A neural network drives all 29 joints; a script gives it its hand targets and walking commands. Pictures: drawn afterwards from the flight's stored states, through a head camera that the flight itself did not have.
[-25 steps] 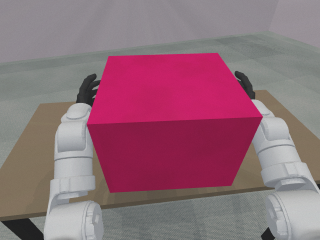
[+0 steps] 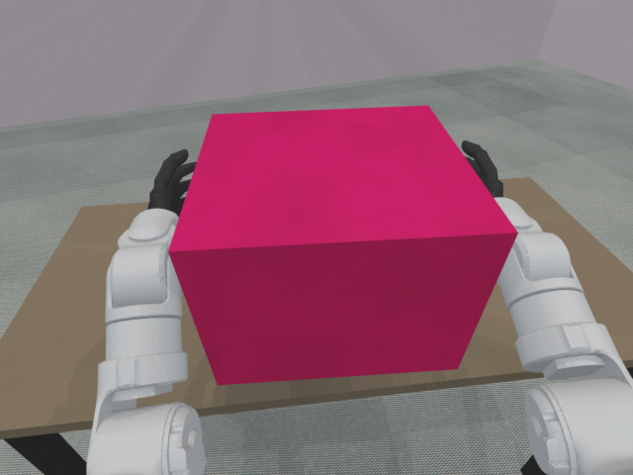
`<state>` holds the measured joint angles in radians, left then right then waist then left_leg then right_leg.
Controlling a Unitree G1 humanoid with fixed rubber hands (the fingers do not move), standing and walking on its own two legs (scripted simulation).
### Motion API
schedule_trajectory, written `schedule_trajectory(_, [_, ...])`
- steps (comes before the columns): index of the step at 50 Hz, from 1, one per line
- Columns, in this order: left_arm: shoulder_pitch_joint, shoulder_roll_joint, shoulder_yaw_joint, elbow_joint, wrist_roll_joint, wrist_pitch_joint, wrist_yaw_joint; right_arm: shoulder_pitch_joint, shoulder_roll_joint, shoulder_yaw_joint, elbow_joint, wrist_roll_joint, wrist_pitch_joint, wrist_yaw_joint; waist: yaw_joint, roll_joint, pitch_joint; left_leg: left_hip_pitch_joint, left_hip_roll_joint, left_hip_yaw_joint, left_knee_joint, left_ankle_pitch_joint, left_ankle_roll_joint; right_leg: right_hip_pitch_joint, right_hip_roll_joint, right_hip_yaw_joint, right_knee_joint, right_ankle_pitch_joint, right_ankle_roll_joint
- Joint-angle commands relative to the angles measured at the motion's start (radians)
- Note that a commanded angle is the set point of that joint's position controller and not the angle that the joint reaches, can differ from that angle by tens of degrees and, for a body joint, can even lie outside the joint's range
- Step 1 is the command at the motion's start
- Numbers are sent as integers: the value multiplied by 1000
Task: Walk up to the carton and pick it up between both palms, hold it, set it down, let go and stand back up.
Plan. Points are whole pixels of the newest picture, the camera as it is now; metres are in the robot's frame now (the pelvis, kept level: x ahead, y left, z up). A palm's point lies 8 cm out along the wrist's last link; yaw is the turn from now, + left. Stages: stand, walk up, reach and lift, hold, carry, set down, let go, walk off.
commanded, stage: hold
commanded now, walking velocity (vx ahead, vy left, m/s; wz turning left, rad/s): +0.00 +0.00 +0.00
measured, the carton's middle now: (329, 236) +0.36 +0.00 +0.18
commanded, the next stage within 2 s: none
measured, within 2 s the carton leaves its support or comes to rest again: neither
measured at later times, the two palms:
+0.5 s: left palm (168, 212) +0.36 +0.19 +0.22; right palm (485, 207) +0.36 -0.18 +0.21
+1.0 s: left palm (169, 214) +0.36 +0.19 +0.21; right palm (485, 203) +0.37 -0.18 +0.22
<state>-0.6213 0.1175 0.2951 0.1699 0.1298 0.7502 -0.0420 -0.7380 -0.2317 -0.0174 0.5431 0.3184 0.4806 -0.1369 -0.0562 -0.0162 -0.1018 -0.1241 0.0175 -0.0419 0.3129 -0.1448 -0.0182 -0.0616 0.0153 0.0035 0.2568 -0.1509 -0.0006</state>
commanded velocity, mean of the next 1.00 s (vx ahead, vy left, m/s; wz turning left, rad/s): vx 0.00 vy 0.00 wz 0.00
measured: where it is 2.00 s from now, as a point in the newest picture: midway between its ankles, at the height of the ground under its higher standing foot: outside the picture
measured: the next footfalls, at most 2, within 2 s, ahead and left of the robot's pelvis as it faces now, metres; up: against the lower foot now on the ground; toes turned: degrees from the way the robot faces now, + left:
none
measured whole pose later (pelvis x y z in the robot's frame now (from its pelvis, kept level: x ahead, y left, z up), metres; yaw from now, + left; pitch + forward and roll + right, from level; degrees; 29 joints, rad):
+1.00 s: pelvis +0.00 +0.00 +0.00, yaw +0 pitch -3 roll -1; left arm -0.61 0.11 0.29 0.16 0.13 0.75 -0.03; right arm -0.73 -0.24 -0.02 0.53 0.33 0.48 -0.14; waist -0.06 -0.02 -0.11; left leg -0.12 0.02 -0.05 0.32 -0.15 -0.02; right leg -0.06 0.02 0.01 0.25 -0.15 0.00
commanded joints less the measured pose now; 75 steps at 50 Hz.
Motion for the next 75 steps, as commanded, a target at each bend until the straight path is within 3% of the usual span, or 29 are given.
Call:
schedule_trajectory(1, [-690, -554, -487, -173, -128, -58, -131, -788, 635, 349, -366, 124, -36, 98, -13, 31, -370, 169, -62, 37, 7, 268, -2, 84, 44, -9, -9, 303, 37])
schedule_trajectory(12, [-725, -560, -501, -199, -132, -51, -120, -784, 604, 322, -318, 121, -35, 129, -12, 69, -348, 165, -48, 34, -6, 251, -21, 37, 52, -20, -20, 186, 16])
schedule_trajectory(20, [-729, -576, -493, -142, -136, -54, -107, -843, 616, 317, -323, 106, -50, 138, 2, 31, -358, 157, -43, 34, -16, 195, 7, 9, 52, -16, -32, 131, 15])
schedule_trajectory(28, [-751, -579, -471, -79, -128, -57, -112, -870, 622, 296, -278, 94, -50, 133, 2, 36, -346, 124, -47, 38, -27, 134, 15, 9, 44, -10, -39, 87, 15])
schedule_trajectory(32, [-725, -571, -471, -120, -132, -64, -117, -820, 634, 323, -295, 114, -47, 119, -9, 34, -382, 159, -55, 36, -1, 233, 6, 55, 44, -6, -20, 220, 28])
schedule_trajectory(40, [-710, -553, -475, -161, -131, -61, -129, -807, 635, 341, -343, 128, -37, 104, -10, 26, -370, 150, -61, 35, 2, 261, -2, 86, 44, -7, -9, 284, 37])
schedule_trajectory(44, [-725, -557, -487, -195, -134, -63, -125, -815, 642, 346, -366, 131, -39, 103, -7, 35, -380, 161, -61, 35, 11, 276, -6, 84, 47, -10, -7, 282, 37])
schedule_trajectory(49, [-688, -532, -457, -138, -110, -50, -135, -799, 631, 345, -341, 121, -27, 100, 4, 12, -333, 133, -64, 40, -9, 219, 6, 85, 40, -5, -14, 264, 40])
schedule_trajectory(57, [-711, -560, -483, -162, -127, -54, -130, -806, 634, 338, -341, 120, -33, 108, -9, 26, -339, 157, -58, 36, -3, 243, -3, 61, 46, -10, -19, 250, 32])
schedule_trajectory(63, [-748, -571, -504, -157, -142, -59, -116, -810, 613, 306, -299, 109, -36, 125, -16, 67, -342, 156, -47, 32, -15, 197, -11, 14, 46, -14, -29, 145, 16])
schedule_trajectory(73, [-715, -584, -500, -133, -140, -54, -107, -841, 611, 319, -337, 111, -47, 132, -6, 43, -373, 169, -45, 30, -3, 226, -2, 18, 53, -13, -30, 170, 16])
schedule_trajectory(75, [-711, -580, -475, -104, -120, -52, -112, -830, 613, 313, -299, 103, -43, 130, 2, 37, -330, 148, -47, 34, -14, 205, 3, 22, 49, -11, -32, 158, 16])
